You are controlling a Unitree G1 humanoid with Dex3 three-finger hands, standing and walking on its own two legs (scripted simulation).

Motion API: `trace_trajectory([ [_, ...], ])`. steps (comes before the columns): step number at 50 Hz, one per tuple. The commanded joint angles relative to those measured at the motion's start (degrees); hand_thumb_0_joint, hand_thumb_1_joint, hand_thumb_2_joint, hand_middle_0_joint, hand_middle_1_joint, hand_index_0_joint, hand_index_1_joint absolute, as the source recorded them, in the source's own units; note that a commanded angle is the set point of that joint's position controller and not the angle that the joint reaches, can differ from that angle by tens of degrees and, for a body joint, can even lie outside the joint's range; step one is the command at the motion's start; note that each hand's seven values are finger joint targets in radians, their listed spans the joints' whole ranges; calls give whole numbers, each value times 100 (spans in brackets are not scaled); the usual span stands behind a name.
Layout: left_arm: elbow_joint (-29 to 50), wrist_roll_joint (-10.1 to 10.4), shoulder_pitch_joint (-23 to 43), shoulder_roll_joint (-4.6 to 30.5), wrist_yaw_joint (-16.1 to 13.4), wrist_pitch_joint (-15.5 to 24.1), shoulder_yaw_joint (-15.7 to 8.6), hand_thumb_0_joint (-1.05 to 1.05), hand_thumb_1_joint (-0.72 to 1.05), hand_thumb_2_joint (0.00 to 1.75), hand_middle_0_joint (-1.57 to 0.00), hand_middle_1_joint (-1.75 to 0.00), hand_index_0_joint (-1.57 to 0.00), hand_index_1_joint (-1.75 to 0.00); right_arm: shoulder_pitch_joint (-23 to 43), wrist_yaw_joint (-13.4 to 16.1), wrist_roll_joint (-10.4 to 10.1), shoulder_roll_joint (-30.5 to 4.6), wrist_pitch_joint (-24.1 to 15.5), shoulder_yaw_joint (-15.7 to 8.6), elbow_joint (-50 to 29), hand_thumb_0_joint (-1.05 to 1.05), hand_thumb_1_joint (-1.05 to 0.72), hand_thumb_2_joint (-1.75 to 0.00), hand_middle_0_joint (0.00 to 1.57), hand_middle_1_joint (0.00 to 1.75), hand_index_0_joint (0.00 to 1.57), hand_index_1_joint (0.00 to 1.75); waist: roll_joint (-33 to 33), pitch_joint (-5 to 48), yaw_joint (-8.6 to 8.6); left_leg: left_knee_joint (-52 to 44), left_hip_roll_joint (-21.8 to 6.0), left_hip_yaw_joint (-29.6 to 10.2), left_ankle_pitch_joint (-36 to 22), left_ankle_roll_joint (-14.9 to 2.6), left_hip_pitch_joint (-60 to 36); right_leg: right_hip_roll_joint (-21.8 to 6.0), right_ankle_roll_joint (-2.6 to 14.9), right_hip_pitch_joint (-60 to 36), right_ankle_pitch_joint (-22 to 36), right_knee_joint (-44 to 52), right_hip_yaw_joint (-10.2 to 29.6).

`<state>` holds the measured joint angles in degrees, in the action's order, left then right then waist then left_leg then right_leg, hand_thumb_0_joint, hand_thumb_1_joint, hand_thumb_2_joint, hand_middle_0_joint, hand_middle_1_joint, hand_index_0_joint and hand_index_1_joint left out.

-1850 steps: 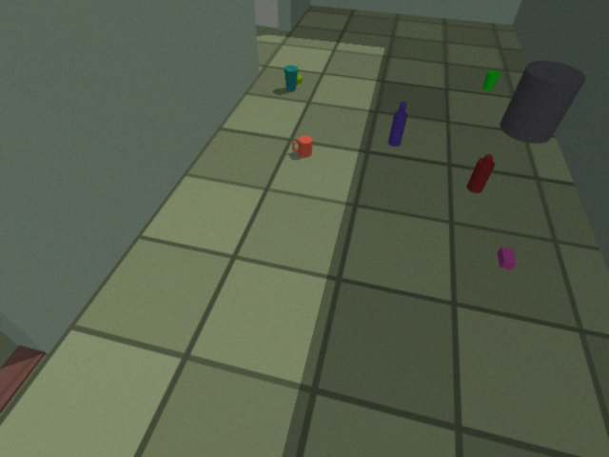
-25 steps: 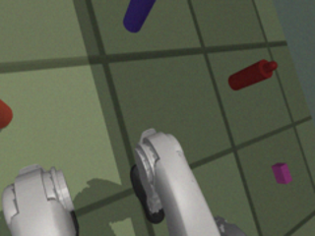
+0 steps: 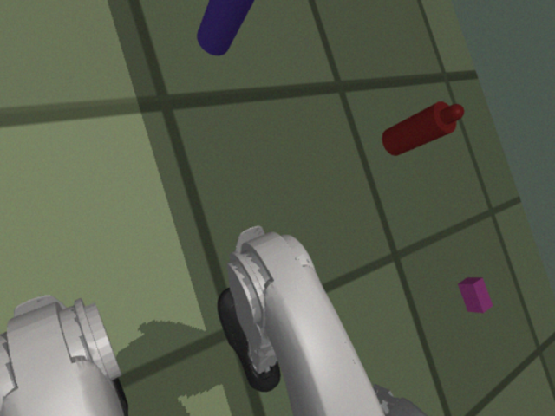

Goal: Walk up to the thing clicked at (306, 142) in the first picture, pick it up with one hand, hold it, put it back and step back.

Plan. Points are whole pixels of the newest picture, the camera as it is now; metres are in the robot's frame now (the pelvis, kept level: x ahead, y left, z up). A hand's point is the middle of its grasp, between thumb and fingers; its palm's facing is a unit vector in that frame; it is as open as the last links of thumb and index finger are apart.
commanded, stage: open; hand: left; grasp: from above
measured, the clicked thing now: out of the picture +0.46 +0.29 -0.26
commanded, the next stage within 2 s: withdraw in 0.70 s
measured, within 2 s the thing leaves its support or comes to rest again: neither
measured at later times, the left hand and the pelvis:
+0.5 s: hand out of the picture +0.46 +0.29 -0.22, palm faces -0.44 -0.13 -0.89, open 13.7 cm; pelvis +0.00 +0.00 +0.00, yaw +0 degrees
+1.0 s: hand out of the picture +0.47 +0.29 -0.21, palm faces -0.42 -0.11 -0.90, open 14.1 cm; pelvis +0.00 +0.00 +0.00, yaw +0 degrees
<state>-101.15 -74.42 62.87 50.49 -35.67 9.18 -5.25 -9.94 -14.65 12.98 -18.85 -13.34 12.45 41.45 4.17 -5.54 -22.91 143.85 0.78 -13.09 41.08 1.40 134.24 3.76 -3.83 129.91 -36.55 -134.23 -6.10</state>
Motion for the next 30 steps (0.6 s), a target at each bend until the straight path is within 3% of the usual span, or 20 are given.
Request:
trace_trajectory([
  [1, 937, 186, 1991, 1212, -224, -85, -32, 0, -38, 96, -19, -99, -20, -99, -1195, -28, -42, -1830, -60, -532, 139, 0, -90, -90, 20, 30, 20, 30, -2745, 3674, -300, -1518, -167, 624, -1153, -186, -2929, 73, 487, -2021, 1361, 1105, -813],
  [3, 791, 221, 1643, 1177, -193, -131, 15, 0, -42, 101, -17, -102, -17, -102, -1138, -36, -93, -1803, -42, -503, 134, 0, -90, -90, 20, 30, 20, 30, -2942, 3769, -129, -1623, -152, 630, -1286, -161, -2994, 91, 540, -2110, 1410, 1063, -791],
  [4, 1048, 256, 1839, 1235, -189, -108, -72, 0, -43, 102, -14, -105, -15, -104, -1178, -45, -65, -1793, -51, -520, 134, 0, -90, -90, 20, 30, 20, 30, -2918, 3825, -219, -1597, -152, 639, -1305, -169, -2955, 100, 521, -2160, 1443, 1087, -806],
  [5, 947, 275, 1675, 1169, -162, -142, -29, 0, -46, 105, -13, -106, -14, -106, -1164, -47, -87, -1809, -36, -516, 106, 0, -90, -90, 20, 30, 20, 30, -2886, 3796, -147, -1643, -156, 600, -1340, -154, -3038, 80, 533, -2125, 1451, 1076, -808],
  [11, 1264, 299, 1824, 1192, -22, -72, -33, 0, -51, 108, -9, -109, -9, -109, -1264, -56, -69, -1789, -10, -529, 129, 0, -90, -90, 20, 30, 20, 30, -2806, 3865, -275, -1492, -152, 677, -1469, -198, -2916, 92, 508, -2317, 1609, 1114, -798],
  [12, 1248, 297, 1765, 1309, -23, -63, -123, 0, -51, 110, -9, -109, -9, -110, -1262, -41, -85, -1828, 5, -546, 94, 0, -90, -90, 20, 30, 20, 30, -2828, 3897, -193, -1532, -145, 658, -1504, -190, -2955, 87, 521, -2309, 1602, 1127, -799],
  [13, 863, 328, 1610, 952, 29, -86, 117, 0, -53, 108, -9, -109, -8, -109, -1199, -56, -101, -1759, 8, -501, 126, 0, -90, -90, 20, 30, 20, 30, -2808, 3685, -237, -1565, -139, 636, -1274, -187, -2845, 87, 546, -2149, 1392, 1112, -799],
  [14, 1272, 313, 1802, 1213, 30, -27, -77, 0, -52, 107, -8, -109, -8, -109, -1283, -62, -68, -1823, 3, -547, 119, 0, -90, -90, 20, 30, 20, 30, -2830, 3774, -303, -1541, -153, 646, -1391, -190, -2918, 96, 523, -2263, 1519, 1134, -820],
  [16, 1132, 314, 1599, 1215, 45, -35, -69, 0, -52, 112, -9, -110, -8, -111, -1180, -37, -113, -1806, 20, -532, 47, 0, -90, -90, 20, 30, 20, 30, -2763, 3786, -148, -1595, -136, 624, -1327, -188, -2863, 90, 550, -2198, 1407, 1132, -822],
  [17, 1040, 297, 1603, 1027, 77, -25, 54, 0, -52, 111, -9, -110, -8, -110, -1218, -45, -98, -1803, 23, -533, 75, 0, -90, -90, 20, 30, 20, 30, -2811, 3656, -219, -1630, -131, 614, -1242, -169, -2911, 74, 561, -2088, 1326, 1128, -824],
  [18, 1215, 281, 1711, 1180, 84, 6, -27, 0, -50, 109, -9, -111, -9, -111, -1201, -53, -88, -1814, 9, -549, 37, 0, -90, -90, 20, 30, 20, 30, -2814, 3674, -236, -1585, -152, 617, -1234, -183, -2910, 82, 540, -2104, 1351, 1130, -823],
  [21, 1116, 288, 1575, 1126, 86, 19, 30, 0, -51, 107, -8, -110, -8, -110, -1170, -24, -122, -1767, 56, -537, 24, 0, -90, -90, 20, 30, 20, 30, -2639, 3762, -128, -1594, -140, 667, -1133, -222, -2701, 112, 533, -2289, 1263, 1203, -788],
  [23, 1131, 292, 1601, 1225, 52, 37, -38, 0, -51, 109, -8, -109, -8, -110, -1185, 1, -116, -1798, 79, -533, -10, 0, -90, -90, 20, 30, 20, 30, -2568, 3792, -150, -1552, -144, 660, -1188, -232, -2658, 109, 517, -2296, 1317, 1212, -800],
  [24, 1034, 268, 1558, 1042, 66, 26, 104, 0, -51, 107, -8, -108, -8, -109, -1184, 0, -124, -1765, 81, -521, 36, 0, -90, -90, 20, 30, 20, 30, -2611, 3734, -164, -1582, -139, 656, -1166, -217, -2698, 108, 533, -2227, 1280, 1193, -798],
  [25, 1066, 269, 1603, 1030, 72, 26, 84, 0, -51, 106, -8, -108, -8, -108, -1214, 2, -118, -1786, 79, -544, 19, 0, -90, -90, 20, 30, 20, 30, -2646, 3656, -217, -1598, -145, 625, -1186, -202, -2785, 94, 534, -2103, 1294, 1162, -826],
  [26, 1071, 284, 1584, 1043, 70, 14, 129, 0, -51, 105, -8, -108, -7, -108, -1138, 11, -145, -1784, 81, -541, 32, 0, -90, -90, 20, 30, 20, 30, -2717, 3698, -158, -1650, -156, 602, -1166, -186, -2879, 115, 550, -2071, 1256, 1155, -814],
  [27, 1259, 256, 1742, 1306, 47, 35, -52, 0, -52, 104, -7, -107, -7, -107, -1204, 17, -128, -1823, 75, -561, 26, 0, -90, -90, 20, 30, 20, 30, -2766, 3761, -191, -1599, -164, 615, -1243, -193, -2891, 114, 544, -2135, 1351, 1123, -813],
  [28, 1228, 219, 1689, 1324, 47, 16, -95, 0, -52, 105, -8, -108, -7, -108, -1239, 13, -114, -1821, 83, -564, -17, 0, -90, -90, 20, 30, 20, 30, -2702, 3816, -155, -1575, -151, 647, -1293, -211, -2871, 109, 533, -2244, 1388, 1150, -794],
  [29, 1011, 244, 1522, 1040, 60, -24, 63, 0, -51, 105, -8, -108, -8, -107, -1200, 7, -113, -1766, 86, -527, 15, 0, -90, -90, 20, 30, 20, 30, -2671, 3715, -147, -1596, -135, 661, -1307, -198, -2812, 93, 533, -2225, 1385, 1150, -798],
  [30, 1124, 260, 1623, 1191, 49, -9, -56, 0, -49, 105, -8, -109, -8, -108, -1180, 4, -104, -1806, 79, -563, -17, 0, -90, -90, 20, 30, 20, 30, -2618, 3659, -203, -1574, -148, 629, -1212, -206, -2780, 96, 535, -2096, 1321, 1141, -822],
])
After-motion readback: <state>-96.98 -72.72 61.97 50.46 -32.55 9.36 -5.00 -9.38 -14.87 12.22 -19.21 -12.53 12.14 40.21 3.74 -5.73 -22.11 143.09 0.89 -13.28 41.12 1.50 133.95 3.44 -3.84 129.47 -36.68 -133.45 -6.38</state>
